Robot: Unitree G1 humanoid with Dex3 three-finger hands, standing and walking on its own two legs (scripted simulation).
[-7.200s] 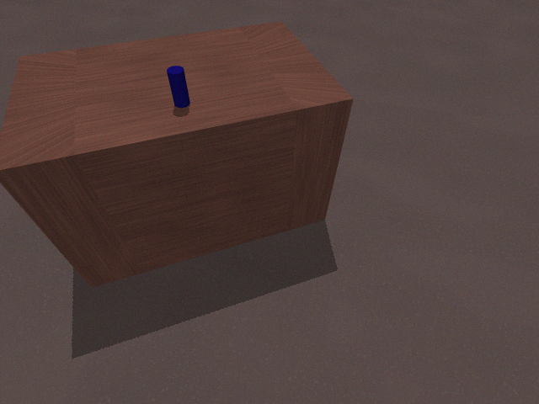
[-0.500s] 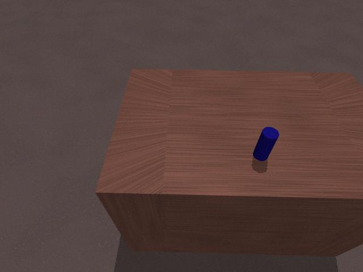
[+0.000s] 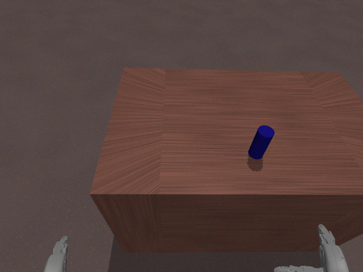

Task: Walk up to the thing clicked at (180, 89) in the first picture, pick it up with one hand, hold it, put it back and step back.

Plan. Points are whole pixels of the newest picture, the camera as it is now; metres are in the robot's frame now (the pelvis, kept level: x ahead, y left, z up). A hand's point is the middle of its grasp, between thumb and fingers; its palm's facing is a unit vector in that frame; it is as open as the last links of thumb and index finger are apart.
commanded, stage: rise first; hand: right
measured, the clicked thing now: (260, 143) +0.50 -0.25 -0.07
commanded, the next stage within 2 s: go down in 1.06 s
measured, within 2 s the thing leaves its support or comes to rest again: neither
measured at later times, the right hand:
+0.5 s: hand (313, 248) +0.18 -0.27 -0.02, palm faces +0.31 +0.87 -0.38, open 17.6 cm
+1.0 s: hand (329, 248) +0.17 -0.28 +0.01, palm faces +0.35 +0.85 -0.39, open 17.6 cm
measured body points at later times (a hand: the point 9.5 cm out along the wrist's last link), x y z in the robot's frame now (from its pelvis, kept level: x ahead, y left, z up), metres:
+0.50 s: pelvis +0.00 +0.01 +0.00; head +0.00 +0.02 +0.45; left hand +0.16 +0.27 -0.09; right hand +0.16 -0.31 +0.00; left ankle -0.04 +0.11 -0.74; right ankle +0.01 -0.12 -0.74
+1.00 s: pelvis -0.01 +0.01 +0.00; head -0.01 +0.02 +0.45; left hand +0.15 +0.27 -0.09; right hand +0.15 -0.32 +0.04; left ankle -0.04 +0.11 -0.74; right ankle +0.01 -0.12 -0.74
